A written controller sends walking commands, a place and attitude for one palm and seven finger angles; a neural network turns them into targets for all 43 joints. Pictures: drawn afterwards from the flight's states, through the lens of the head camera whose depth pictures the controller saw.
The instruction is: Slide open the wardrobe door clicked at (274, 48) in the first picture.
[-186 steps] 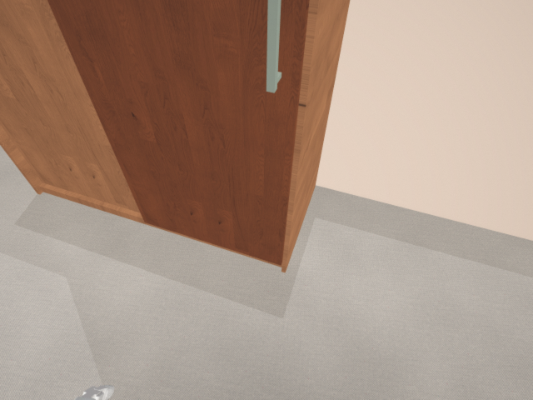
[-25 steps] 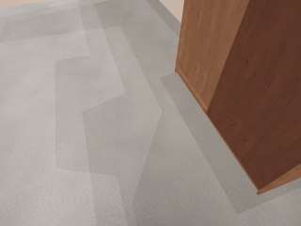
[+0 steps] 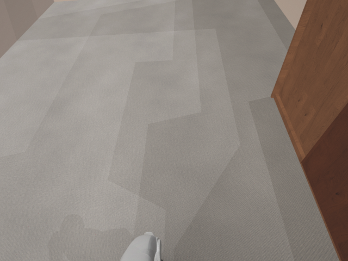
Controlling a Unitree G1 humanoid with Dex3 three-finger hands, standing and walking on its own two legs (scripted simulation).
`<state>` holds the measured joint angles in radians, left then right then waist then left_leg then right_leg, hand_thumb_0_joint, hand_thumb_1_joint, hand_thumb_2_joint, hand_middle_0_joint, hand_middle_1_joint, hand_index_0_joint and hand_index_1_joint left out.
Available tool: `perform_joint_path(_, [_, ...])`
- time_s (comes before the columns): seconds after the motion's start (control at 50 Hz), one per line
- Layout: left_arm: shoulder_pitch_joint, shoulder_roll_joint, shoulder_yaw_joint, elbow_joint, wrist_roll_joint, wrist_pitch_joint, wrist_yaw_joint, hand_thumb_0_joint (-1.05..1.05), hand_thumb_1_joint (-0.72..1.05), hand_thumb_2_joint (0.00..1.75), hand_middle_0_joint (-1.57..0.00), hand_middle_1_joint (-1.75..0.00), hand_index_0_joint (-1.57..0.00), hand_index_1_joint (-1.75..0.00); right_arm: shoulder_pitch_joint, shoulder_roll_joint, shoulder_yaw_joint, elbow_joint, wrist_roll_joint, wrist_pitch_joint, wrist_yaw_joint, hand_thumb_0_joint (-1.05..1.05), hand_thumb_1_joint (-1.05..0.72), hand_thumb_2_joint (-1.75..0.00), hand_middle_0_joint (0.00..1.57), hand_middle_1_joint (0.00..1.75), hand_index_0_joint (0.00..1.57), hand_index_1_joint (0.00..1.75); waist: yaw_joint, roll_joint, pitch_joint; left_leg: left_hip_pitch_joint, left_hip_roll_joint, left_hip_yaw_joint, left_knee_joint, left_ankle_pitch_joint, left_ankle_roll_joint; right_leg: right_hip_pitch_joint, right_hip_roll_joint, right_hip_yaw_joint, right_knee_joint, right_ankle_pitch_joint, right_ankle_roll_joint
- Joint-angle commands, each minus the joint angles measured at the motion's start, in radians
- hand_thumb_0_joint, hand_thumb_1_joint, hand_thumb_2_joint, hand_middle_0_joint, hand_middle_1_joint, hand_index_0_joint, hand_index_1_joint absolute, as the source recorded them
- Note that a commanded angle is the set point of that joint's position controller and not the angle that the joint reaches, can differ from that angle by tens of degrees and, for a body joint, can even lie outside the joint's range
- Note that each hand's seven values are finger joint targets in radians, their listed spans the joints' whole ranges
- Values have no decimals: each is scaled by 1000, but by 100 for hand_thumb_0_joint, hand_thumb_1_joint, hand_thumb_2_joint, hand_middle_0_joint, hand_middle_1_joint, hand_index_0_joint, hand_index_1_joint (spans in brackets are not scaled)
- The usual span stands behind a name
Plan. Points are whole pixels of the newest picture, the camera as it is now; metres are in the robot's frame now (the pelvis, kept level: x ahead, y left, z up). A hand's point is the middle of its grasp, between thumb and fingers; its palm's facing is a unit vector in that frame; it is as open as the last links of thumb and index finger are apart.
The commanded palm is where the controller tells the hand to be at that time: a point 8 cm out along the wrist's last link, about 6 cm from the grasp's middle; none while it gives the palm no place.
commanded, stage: walk to a spot facing it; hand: right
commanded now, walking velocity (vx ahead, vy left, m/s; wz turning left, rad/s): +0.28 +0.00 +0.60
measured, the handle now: out of the picture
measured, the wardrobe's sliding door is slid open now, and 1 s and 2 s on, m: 0.00 0.00 0.00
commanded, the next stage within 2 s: none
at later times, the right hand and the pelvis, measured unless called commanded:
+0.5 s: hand (241, 214) +0.28 -0.15 -0.16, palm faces -0.21 +0.95 -0.24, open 7.4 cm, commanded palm none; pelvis +0.20 +0.03 +0.00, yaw +17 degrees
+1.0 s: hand (226, 144) +0.52 -0.13 -0.17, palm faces -0.53 +0.82 -0.22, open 7.4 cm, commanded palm none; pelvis +0.33 +0.00 +0.00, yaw +37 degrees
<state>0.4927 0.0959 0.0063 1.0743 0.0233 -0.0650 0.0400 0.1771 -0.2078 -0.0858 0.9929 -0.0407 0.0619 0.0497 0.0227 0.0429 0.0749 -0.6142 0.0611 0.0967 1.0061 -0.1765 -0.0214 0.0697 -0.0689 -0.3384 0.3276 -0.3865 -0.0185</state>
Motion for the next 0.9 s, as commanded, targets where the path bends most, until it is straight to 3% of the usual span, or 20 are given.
perform_joint_path(0.0, [99, 166, 44, -5, 7, -9, 12, 0, 90, 90, -20, -30, -20, -30, -219, 13, 12, -136, 8, -47, 11, 0, -90, -90, 20, 30, 20, 30, 39, -176, 100, -122, -25, 72, -193, -50, 35, 75, -270, 75, -51, 787, -57])
perform_joint_path(0.04, [86, 188, 51, -9, 5, -7, 9, 0, 90, 90, -20, -30, -20, -30, -180, 6, 9, -129, 8, -59, 7, 0, -90, -90, 20, 30, 20, 30, 12, -193, 58, -3, -78, 107, -258, -92, 72, 73, -276, 34, 58, 1051, -60])
perform_joint_path(0.08, [33, 231, 66, -29, -1, -7, 4, 0, 90, 90, -20, -30, -20, -30, -49, -28, -4, -102, 6, -69, -2, 0, -90, -90, 20, 30, 20, 30, -57, -220, -36, 152, -122, 129, -309, -116, 107, 79, -281, -1, 237, 1258, -41])
perform_joint_path(0.12, [-27, 243, 67, -67, -15, -4, -11, 0, 90, 90, -20, -30, -20, -30, 188, -115, -31, -33, 3, -95, -12, 0, -90, -90, 20, 30, 20, 30, -175, -193, -179, 625, -97, 87, -468, 2, 150, -180, -261, -6, 633, 1036, 10])
perform_joint_path(0.14, [-26, 176, 58, -106, -35, -5, -21, 0, 90, 90, -20, -30, -20, -30, 298, -217, -45, -12, 10, -104, -24, 0, -90, -90, 20, 30, 20, 30, -199, 22, -290, 919, 180, -322, -516, 112, 266, -515, -125, 32, 955, 124, 57])
perform_joint_path(0.16, [-101, 147, 60, -157, -32, -8, -12, 0, 90, 90, -20, -30, -20, -30, 311, -272, -52, -12, 40, -99, -38, 0, -90, -90, 20, 30, 20, 30, -182, 73, -294, 940, 353, -667, -600, 372, 358, -739, -24, 170, 1205, -232, 71])
perform_joint_path(0.18, [-123, 167, 66, -171, -18, -8, -12, 0, 90, 90, -20, -30, -20, -30, 252, -265, -55, -40, 42, -93, -47, 0, -90, -90, 20, 30, 20, 30, -153, 34, -236, 811, 337, -600, -657, 237, 342, -759, -69, 306, 1200, -97, 54])
perform_joint_path(0.2, [-141, 163, 71, -173, -12, -1, -14, 0, 90, 90, -20, -30, -20, -30, 159, -226, -46, -67, 41, -92, -50, 0, -90, -90, 20, 30, 20, 30, -102, 6, -142, 658, 322, -573, -706, 52, 319, -760, -108, 322, 1181, -19, 60])
perform_joint_path(0.24, [-167, 154, 66, -159, 4, 22, -19, 0, 90, 90, -20, -30, -20, -30, 74, -155, -20, -85, 31, -111, -55, 0, -90, -90, 20, 30, 20, 30, -39, -80, -27, 376, 236, -436, -750, 73, 262, -662, -140, 328, 1045, 43, 70])
perform_joint_path(0.3, [-113, 139, 65, -147, 8, 44, -26, 0, 90, 90, -20, -30, -20, -30, 55, -145, -18, -82, 18, -125, -50, 0, -90, -90, 20, 30, 20, 30, 18, -15, -57, 292, 135, -302, -747, 124, 226, -615, -129, 307, 911, 92, 92])
perform_joint_path(0.44, [-389, 161, 61, -258, 4, 32, -45, 0, 90, 90, -20, -30, -20, -30, 164, -143, -21, -73, 21, -132, -47, 0, -90, -90, 20, 30, 20, 30, -54, 85, -49, 427, 92, -340, -687, 290, 216, -709, -76, 303, 628, 166, 117])
perform_joint_path(0.56, [-512, 167, 57, -310, -10, 25, -41, 0, 90, 90, -20, -30, -20, -30, 209, -167, -28, -80, 18, -109, -61, 0, -90, -90, 20, 30, 20, 30, -89, 112, -77, 519, 96, -420, -579, 526, 190, -570, 17, 276, 376, 103, 95])
perform_joint_path(0.6, [-463, 188, 59, -303, -13, 25, -29, 0, 90, 90, -20, -30, -20, -30, 187, -176, -34, -92, 22, -99, -65, 0, -90, -90, 20, 30, 20, 30, -57, 123, -106, 513, 77, -424, -494, 595, 164, -440, 42, 269, 246, 122, 84])
perform_joint_path(0.62, [-356, 216, 65, -271, -10, 22, -16, 0, 90, 90, -20, -30, -20, -30, 158, -174, -34, -101, 27, -97, -68, 0, -90, -90, 20, 30, 20, 30, 0, 98, -153, 439, 43, -403, -386, 564, 126, -253, 29, 277, 115, 239, 72])
perform_joint_path(0.64, [-232, 296, 79, -241, 2, 15, -7, 0, 90, 90, -20, -30, -20, -30, 160, -141, -31, -115, 42, -95, -65, 0, -90, -90, 20, 30, 20, 30, 45, -47, -250, 274, -57, -326, -214, 286, 72, 11, -143, 408, 77, 464, 24])
perform_joint_path(0.66, [-152, 385, 94, -224, 1, 21, -11, 0, 90, 90, -20, -30, -20, -30, 210, -90, -21, -119, 49, -95, -52, 0, -90, -90, 20, 30, 20, 30, 45, -326, -327, 68, -137, -170, 90, -437, 16, 180, -450, 653, 126, 812, -98])
perform_joint_path(0.68, [-172, 355, 79, -239, -7, 31, -14, 0, 90, 90, -20, -30, -20, -30, 240, -118, -23, -108, 34, -87, -57, 0, -90, -90, 20, 30, 20, 30, 30, -232, -302, 59, -93, -164, 239, -496, 0, 60, -491, 635, 93, 740, -152])
perform_joint_path(0.74, [-319, 251, 50, -262, -1, 33, -10, 0, 90, 90, -20, -30, -20, -30, 138, -106, -34, -114, 16, -56, -32, 0, -90, -90, 20, 30, 20, 30, -22, -211, -57, 47, -12, -129, 316, -317, -20, -269, -342, 466, -18, 452, -98])
perform_joint_path(0.8, [-337, 232, 52, -249, -1, 30, -7, 0, 90, 90, -20, -30, -20, -30, 175, -69, -31, -105, 18, -26, -20, 0, -90, -90, 20, 30, 20, 30, -52, -234, -89, 89, -1, -83, 261, -221, -32, -289, -277, 285, -13, 460, -73])
perform_joint_path(0.88, [-271, 245, 65, -217, -1, 32, -7, 0, 90, 90, -20, -30, -20, -30, 96, -48, -29, -131, 15, -11, -17, 0, -90, -90, 20, 30, 20, 30, -28, -197, -87, 71, 20, -60, 150, -185, -42, -249, -297, 246, -27, 461, -92])
